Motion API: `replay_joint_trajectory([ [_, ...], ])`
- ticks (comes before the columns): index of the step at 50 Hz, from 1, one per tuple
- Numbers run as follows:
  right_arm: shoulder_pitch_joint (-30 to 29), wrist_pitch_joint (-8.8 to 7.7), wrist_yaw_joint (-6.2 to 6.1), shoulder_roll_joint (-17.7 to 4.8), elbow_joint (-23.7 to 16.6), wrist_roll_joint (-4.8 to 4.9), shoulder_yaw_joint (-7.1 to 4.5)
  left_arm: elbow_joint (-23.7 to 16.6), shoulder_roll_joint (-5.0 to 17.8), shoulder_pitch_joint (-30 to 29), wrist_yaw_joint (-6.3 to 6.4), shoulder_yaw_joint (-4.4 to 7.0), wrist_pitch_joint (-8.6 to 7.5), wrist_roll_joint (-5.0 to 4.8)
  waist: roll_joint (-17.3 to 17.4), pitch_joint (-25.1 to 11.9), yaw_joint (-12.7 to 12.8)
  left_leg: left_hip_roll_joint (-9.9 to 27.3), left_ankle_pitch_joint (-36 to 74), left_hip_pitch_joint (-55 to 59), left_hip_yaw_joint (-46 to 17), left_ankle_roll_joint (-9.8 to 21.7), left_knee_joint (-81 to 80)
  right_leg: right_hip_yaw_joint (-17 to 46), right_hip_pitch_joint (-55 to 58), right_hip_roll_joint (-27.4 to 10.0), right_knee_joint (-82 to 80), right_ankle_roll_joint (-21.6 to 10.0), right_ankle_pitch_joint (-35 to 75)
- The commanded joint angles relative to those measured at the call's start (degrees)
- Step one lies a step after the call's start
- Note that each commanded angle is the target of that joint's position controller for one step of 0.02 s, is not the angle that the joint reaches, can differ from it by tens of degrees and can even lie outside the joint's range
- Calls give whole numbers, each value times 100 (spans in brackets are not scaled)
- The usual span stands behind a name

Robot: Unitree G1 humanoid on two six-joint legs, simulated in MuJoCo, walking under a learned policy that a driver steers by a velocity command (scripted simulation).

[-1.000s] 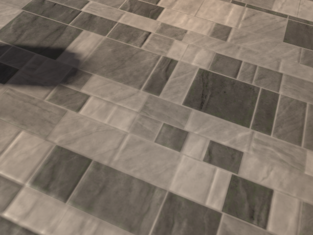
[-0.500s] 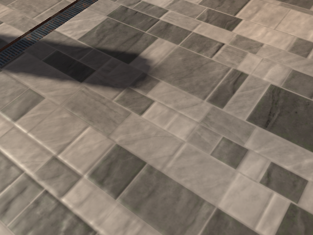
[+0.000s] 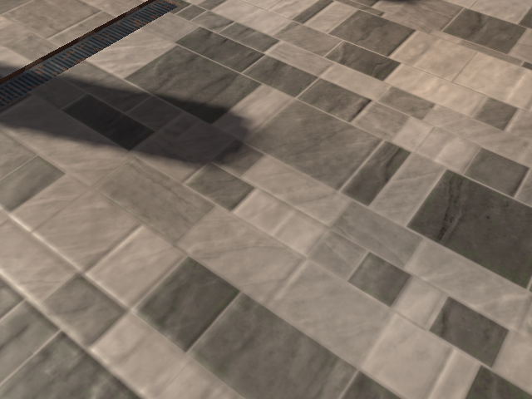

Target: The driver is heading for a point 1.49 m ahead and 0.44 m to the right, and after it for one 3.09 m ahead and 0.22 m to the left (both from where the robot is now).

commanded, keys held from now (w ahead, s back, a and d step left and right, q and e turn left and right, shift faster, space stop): w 1.00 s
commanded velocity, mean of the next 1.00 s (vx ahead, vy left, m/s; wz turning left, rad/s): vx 0.39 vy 0.00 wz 0.01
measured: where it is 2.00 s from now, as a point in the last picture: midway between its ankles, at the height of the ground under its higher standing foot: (293, 244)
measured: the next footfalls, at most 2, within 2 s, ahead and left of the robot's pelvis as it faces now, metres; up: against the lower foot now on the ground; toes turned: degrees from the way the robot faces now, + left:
left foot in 0.70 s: +0.43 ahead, +0.10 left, +0.00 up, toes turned +0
right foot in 1.24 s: +0.74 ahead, -0.14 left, +0.00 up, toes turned -3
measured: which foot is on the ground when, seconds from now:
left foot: down 0.00-0.22, up 0.24-0.68, down 0.70-1.00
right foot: down 0.00-0.70, up 0.72-1.00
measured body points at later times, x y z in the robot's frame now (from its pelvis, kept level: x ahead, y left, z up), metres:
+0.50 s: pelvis +0.14 -0.03 +0.02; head +0.16 -0.05 +0.46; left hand +0.04 +0.20 -0.12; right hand +0.34 -0.28 -0.09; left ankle +0.27 +0.13 -0.68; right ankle +0.03 -0.12 -0.73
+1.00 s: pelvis +0.42 +0.02 +0.02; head +0.43 +0.02 +0.47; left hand +0.59 +0.28 -0.09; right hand +0.40 -0.24 -0.12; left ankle +0.39 +0.09 -0.73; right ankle +0.56 -0.17 -0.66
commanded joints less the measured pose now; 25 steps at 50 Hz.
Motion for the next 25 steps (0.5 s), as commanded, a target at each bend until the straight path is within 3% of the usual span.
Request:
replay_joint_trajectory([
  [1,324,-40,-39,-752,-54,69,-193,-57,462,138,4,105,-66,-56,337,-127,-58,115,-35,-97,-218,311,-780,-486,-128,334,-98,-129,-521],
  [3,558,-126,2,-868,-60,159,-229,-74,389,-14,14,98,-145,-180,639,331,-211,469,-2289,-340,-934,720,-1430,-616,-726,475,439,-262,-1520],
  [5,799,-297,82,-1066,-53,193,-277,-223,265,-366,19,82,-334,-287,1225,772,-388,1248,-2919,-321,-2323,1285,-2155,-508,-1376,382,1260,-417,-1182],
  [6,665,-380,78,-1093,-103,183,-280,-289,299,-478,27,81,-437,-327,1291,969,-301,1518,-2378,-436,-2694,1450,-2239,-250,-1584,212,1426,-569,-1099],
  [7,519,-450,87,-1019,-162,146,-260,-262,330,-376,-7,97,-527,-327,1342,907,-185,1612,-1628,-257,-2712,1482,-2155,-115,-1665,97,1438,-723,-1197],
  [9,112,-475,123,-942,-313,196,-244,25,341,226,-106,122,-622,-311,1077,545,232,1330,-457,-290,-1934,1193,-1680,-198,-725,70,220,-989,-844],
  [10,-285,-460,130,-888,-472,211,-237,409,408,913,-135,181,-614,-246,784,286,551,906,209,-890,-1238,932,-1195,-287,535,224,-314,-980,-115],
  [11,-556,-478,115,-665,-644,135,-187,773,646,1748,-152,288,-570,-154,-37,-55,858,342,939,-1554,-431,604,113,410,1589,-93,-634,-1018,-17],
  [12,-667,-537,92,-455,-966,82,-127,869,1392,2395,-220,453,-589,-137,-1750,-251,989,-460,-120,-2593,252,265,1925,3077,2242,-1499,-2012,-1666,-533],
  [13,-432,-591,82,-604,-942,174,-173,803,1260,2105,-287,395,-661,26,-1544,-47,628,-346,-1242,-3169,-237,297,2836,4252,2042,-2174,-2349,-2113,-982],
  [14,-366,-652,72,-781,-862,221,-212,614,961,1396,-238,287,-693,-40,-878,522,417,76,-783,-3541,-437,389,3073,3545,1708,-2010,-2212,-1997,-975],
  [15,-246,-699,101,-745,-733,205,-211,528,746,1181,-187,229,-679,-89,-676,551,340,333,-167,-3493,-226,413,2986,2776,1699,-1684,-2206,-1772,-619],
  [16,-365,-750,115,-746,-708,152,-244,567,703,1165,-159,190,-640,-112,-500,523,352,503,319,-3547,-44,394,2712,2290,1794,-1525,-2249,-1563,-41],
  [17,-453,-756,143,-824,-731,63,-300,598,586,1232,-123,122,-596,-86,-538,358,355,571,710,-3406,73,370,2533,1789,1920,-1248,-2228,-1318,856],
  [18,-551,-786,229,-646,-794,76,-259,700,544,1416,-114,87,-567,-13,-754,163,366,591,1006,-3240,200,328,2360,1482,1886,-1194,-2172,-1234,1471],
  [19,-671,-779,282,-520,-837,80,-232,768,489,1582,-95,62,-548,-19,-663,99,405,568,1157,-3229,341,227,2159,1251,1937,-1101,-2145,-1228,1987],
  [21,-1063,-731,326,-437,-983,91,-207,817,526,1664,-15,15,-470,2,-436,97,424,493,1493,-3201,451,75,1618,962,1825,-977,-2151,-1218,2339],
  [23,-1593,-725,345,-290,-1201,78,-135,797,759,1521,70,16,-442,51,-474,354,427,422,1910,-2993,545,30,805,783,1325,-953,-2296,-1214,2617],
  [25,-1933,-719,401,-251,-1310,93,-84,855,827,1703,88,24,-431,42,-458,365,493,287,2192,-2503,718,23,316,608,1054,-953,-2423,-1223,2566],
])
Velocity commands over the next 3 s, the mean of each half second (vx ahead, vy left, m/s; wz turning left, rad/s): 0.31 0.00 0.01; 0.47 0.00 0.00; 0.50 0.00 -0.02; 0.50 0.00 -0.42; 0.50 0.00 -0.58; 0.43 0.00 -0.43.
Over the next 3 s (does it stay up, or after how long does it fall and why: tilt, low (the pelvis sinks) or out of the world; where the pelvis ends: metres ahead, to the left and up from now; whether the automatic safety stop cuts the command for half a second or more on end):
stays up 1.42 -0.28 0.01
